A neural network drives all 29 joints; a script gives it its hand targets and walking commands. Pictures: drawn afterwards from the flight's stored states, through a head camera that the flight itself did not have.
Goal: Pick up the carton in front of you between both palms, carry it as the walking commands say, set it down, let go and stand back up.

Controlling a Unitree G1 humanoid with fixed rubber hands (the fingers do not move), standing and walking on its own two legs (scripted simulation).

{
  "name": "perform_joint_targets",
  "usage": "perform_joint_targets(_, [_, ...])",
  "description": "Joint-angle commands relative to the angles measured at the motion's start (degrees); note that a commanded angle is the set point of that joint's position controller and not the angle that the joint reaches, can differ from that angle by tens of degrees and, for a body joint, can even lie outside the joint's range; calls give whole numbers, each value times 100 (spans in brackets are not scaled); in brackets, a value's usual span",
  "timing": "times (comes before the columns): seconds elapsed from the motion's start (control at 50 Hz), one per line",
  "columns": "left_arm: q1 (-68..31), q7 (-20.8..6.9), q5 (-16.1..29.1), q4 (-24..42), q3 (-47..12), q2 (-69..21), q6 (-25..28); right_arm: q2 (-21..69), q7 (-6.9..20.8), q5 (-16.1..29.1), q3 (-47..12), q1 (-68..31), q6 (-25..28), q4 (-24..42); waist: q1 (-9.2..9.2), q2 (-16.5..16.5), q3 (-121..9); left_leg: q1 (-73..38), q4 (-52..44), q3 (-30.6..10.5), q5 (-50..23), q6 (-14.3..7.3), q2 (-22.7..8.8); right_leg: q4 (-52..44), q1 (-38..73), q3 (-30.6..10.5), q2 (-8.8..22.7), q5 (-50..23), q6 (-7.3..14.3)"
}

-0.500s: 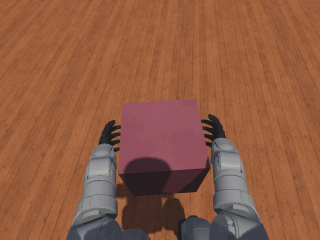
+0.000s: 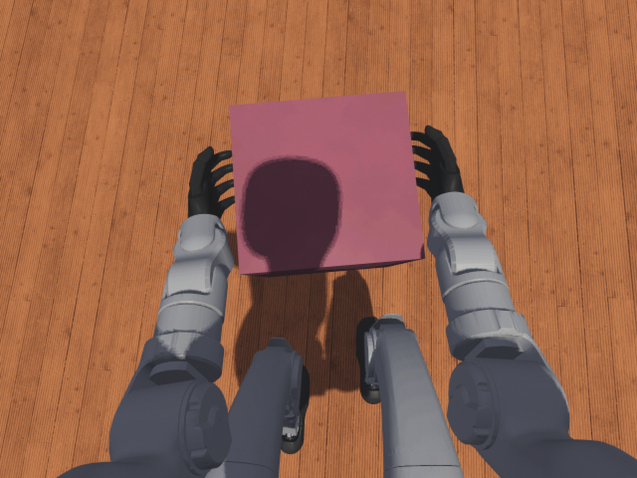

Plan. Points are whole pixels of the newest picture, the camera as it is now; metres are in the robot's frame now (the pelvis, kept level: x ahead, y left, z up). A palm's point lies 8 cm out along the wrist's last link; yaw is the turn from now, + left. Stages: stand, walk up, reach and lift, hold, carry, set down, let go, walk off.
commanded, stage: set down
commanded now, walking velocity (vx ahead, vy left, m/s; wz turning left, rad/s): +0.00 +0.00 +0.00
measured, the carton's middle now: (323, 202) +0.44 -0.01 -0.17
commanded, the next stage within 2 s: none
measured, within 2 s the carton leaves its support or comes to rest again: rests again in 1.14 s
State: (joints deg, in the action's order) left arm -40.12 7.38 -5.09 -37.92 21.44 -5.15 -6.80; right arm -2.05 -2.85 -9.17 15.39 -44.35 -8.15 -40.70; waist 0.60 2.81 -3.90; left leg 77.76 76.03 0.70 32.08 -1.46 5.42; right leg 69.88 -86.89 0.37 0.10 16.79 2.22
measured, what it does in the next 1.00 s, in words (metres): lowers itself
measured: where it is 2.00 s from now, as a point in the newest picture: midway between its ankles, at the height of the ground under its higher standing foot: (332, 399)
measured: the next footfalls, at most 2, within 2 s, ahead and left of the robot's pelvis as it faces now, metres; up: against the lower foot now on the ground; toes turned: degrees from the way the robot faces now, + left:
none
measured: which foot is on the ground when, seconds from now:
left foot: down 0.00-1.00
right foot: down 0.00-1.00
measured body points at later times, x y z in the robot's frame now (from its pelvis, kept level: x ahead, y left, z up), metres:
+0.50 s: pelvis -0.02 -0.01 -0.13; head +0.28 -0.06 +0.21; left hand +0.47 +0.14 -0.23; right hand +0.50 -0.16 -0.24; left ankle +0.02 +0.10 -0.60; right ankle +0.12 -0.10 -0.60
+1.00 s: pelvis -0.04 -0.01 -0.23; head +0.32 -0.06 +0.03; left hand +0.49 +0.14 -0.38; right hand +0.55 -0.16 -0.39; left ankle +0.02 +0.10 -0.60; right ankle +0.12 -0.10 -0.60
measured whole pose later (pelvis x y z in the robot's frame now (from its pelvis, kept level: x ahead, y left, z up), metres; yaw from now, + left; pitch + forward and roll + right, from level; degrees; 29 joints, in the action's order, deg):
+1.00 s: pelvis -0.04 -0.01 -0.23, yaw +5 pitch +39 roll +7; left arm -75.6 10.7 -0.3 -45.5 26.3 2.3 -15.0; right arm -20.0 -0.6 -5.9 8.7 -89.1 -16.6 -60.1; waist 1.6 5.2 15.5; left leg 120.0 121.7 5.3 42.1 0.5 8.0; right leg 113.9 -133.0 -1.5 1.3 20.7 4.1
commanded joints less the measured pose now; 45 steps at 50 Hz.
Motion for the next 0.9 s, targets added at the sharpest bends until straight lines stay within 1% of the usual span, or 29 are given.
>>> perform_joint_targets(0.0, [-3546,-778,72,469,-2469,-4572,33,4190,760,171,-2215,-3542,88,343,34,-499,-5108,-43,-963,-567,-829,392,406,405,4292,-451,-723,-650,-26])
perform_joint_targets(0.02, [-3613,-812,48,325,-2616,-4525,-12,4494,844,213,-2257,-3214,20,-90,125,-131,-5041,70,-675,-446,-839,416,436,546,4406,-602,-726,-785,12])
perform_joint_targets(0.06, [-3793,-876,-6,186,-2313,-4721,-126,4604,962,-32,-2085,-3360,-163,-312,-40,-511,-4943,564,-678,-512,-966,453,441,643,4120,-466,-725,-1118,-50])
perform_joint_targets(0.08, [-3909,-973,-252,119,-1962,-4418,-185,4854,978,195,-2116,-3635,-271,-469,677,-889,-4702,646,-480,-253,-838,400,477,460,4017,-730,-671,-714,-152])
perform_joint_targets(0.1, [-3899,-1056,-145,-18,-2091,-5136,-241,5039,992,-172,-1976,-3484,-248,-405,-151,-1073,-5002,891,-358,-446,-886,358,449,589,4298,-567,-712,-953,-97])
perform_joint_targets(0.12, [-4166,-1104,-60,291,-2089,-4676,-212,5108,938,-46,-1913,-3412,-318,-687,292,-1112,-5051,1118,-199,-412,-945,342,455,828,4021,-704,-678,-959,-162])
perform_joint_targets(0.16, [-4097,-1197,-85,362,-2198,-4808,-241,5073,1060,149,-1825,-3782,-219,-307,539,-692,-5463,1086,26,-270,-1321,348,538,1131,3878,-633,-731,-1306,-180])
perform_joint_targets(0.18, [-4345,-1234,60,204,-2152,-4872,-254,5099,1048,-82,-1892,-3540,-289,-587,146,-883,-5235,1415,139,-195,-1092,397,533,983,3982,-780,-708,-1267,-91])
perform_joint_targets(0.22, [-4723,-1314,143,163,-2213,-4757,-307,4806,942,-137,-1612,-3632,-272,-578,-115,-584,-5156,1831,326,-316,-750,420,505,1330,3651,-654,-685,-945,-106])
perform_joint_targets(0.24, [-4890,-1343,86,402,-2179,-4528,-308,4662,946,-170,-1678,-4185,-356,-705,236,-765,-4964,1972,512,-72,-760,442,562,1298,3314,-694,-705,-803,-45])
perform_joint_targets(0.28, [-4986,-1262,348,320,-2226,-4537,-378,4890,916,-7,-1807,-4127,-385,-709,-90,-790,-5400,1914,615,-343,-982,394,480,1726,3459,-576,-673,-1272,-73])
perform_joint_targets(0.32, [-5157,-1230,282,847,-2434,-4276,-329,4783,927,39,-1765,-4419,-403,-458,362,-523,-6086,2136,938,10,-1301,472,611,2118,3482,-677,-716,-1643,-55])
perform_joint_targets(0.34, [-5569,-1184,479,958,-2446,-4306,-336,4655,846,-13,-1751,-4308,-485,-719,-155,-666,-6514,2087,820,-69,-1042,503,568,2225,3689,-481,-783,-1631,-93])
perform_joint_targets(0.36, [-5433,-1197,531,499,-2604,-4712,-423,4717,828,43,-1926,-4235,-403,-476,-3,-446,-6259,2398,1070,-51,-1372,581,613,2240,3990,-742,-723,-2064,-47])
perform_joint_targets(0.4, [-5249,-1283,574,365,-2408,-4485,-487,4670,742,259,-2186,-4565,-430,-69,47,-996,-6248,3437,1289,3,-947,563,611,2368,4618,-918,-597,-2396,-6])
perform_joint_targets(0.46, [-5802,-1276,669,390,-2485,-4641,-565,4630,883,91,-1970,-5149,-608,-538,-34,-887,-6602,3102,1458,49,-775,484,618,2673,4054,-637,-691,-1590,-80])
perform_joint_targets(0.48, [-5869,-1267,693,490,-2382,-4337,-533,4781,879,497,-2139,-5008,-579,-382,325,-794,-6277,3311,1592,232,-784,510,690,2458,4030,-860,-661,-1252,-38])
perform_joint_targets(0.5, [-5841,-1285,592,176,-2177,-4532,-564,4569,867,283,-2210,-5071,-633,-547,-23,-957,-6081,3529,1654,127,-544,494,620,2667,3867,-806,-644,-1206,-76])
perform_joint_targets(0.52, [-5929,-1287,491,311,-2178,-4178,-564,4489,915,312,-2053,-5099,-623,-579,286,-984,-5880,3605,1761,225,-641,467,666,2610,3669,-818,-595,-1145,-181])
perform_joint_targets(0.56, [-6428,-1294,772,489,-2261,-4144,-622,4212,973,238,-2034,-5368,-710,-712,-303,-1436,-6105,3830,1877,62,-402,449,563,2915,3773,-686,-554,-1034,-129])
perform_joint_targets(0.6, [-6570,-1235,597,361,-2084,-3821,-638,4240,970,511,-2094,-5814,-589,-432,306,-986,-5991,3570,2005,229,-596,409,614,3098,3251,-716,-595,-1241,-81])
perform_joint_targets(0.64, [-6693,-1204,760,597,-2149,-3912,-567,4043,1040,538,-2077,-5882,-643,-512,43,-977,-6191,3699,2109,242,-751,461,607,3287,3337,-610,-563,-1565,-41])
perform_joint_targets(0.66, [-6930,-1212,821,791,-2195,-3625,-591,3984,1034,646,-1979,-6179,-669,-698,287,-1010,-6207,3593,2248,211,-659,376,539,3410,3325,-629,-515,-1282,-72])
perform_joint_targets(0.68, [-6819,-1218,857,79,-1945,-3936,-645,3907,994,516,-2029,-6082,-664,-1045,47,-933,-6146,3692,2227,332,-422,466,633,3526,3319,-493,-527,-1332,8])
perform_joint_targets(0.72, [-7157,-1245,615,461,-2012,-3543,-618,4176,1069,550,-1979,-6200,-699,-938,423,-1251,-5897,3983,2413,154,-505,364,519,3628,3284,-748,-537,-1422,-86])
perform_joint_targets(0.74, [-7131,-1251,652,100,-2095,-3769,-698,3809,1115,603,-2015,-6252,-708,-1202,461,-753,-5789,3871,2544,226,-438,370,486,3760,3001,-705,-444,-1286,-91])
perform_joint_targets(0.76, [-7121,-1228,870,637,-2056,-3743,-606,3980,1153,682,-2035,-6286,-708,-1085,258,-1230,-6207,3928,2558,329,-520,367,601,3649,3330,-694,-505,-1282,-32])
perform_joint_targets(0.82, [-7884,-1359,1114,418,-2066,-3392,-665,3448,1079,709,-2097,-6508,-682,-1048,15,-1195,-5830,4633,3054,258,-205,378,416,3928,3473,-882,-404,-1258,-8])
perform_joint_targets(0.88, [-7474,-1323,878,65,-2005,-3766,-710,3477,1126,774,-1959,-6853,-643,-1195,431,-749,-5588,4340,2929,287,-436,416,441,4207,2768,-741,-376,-1068,-11])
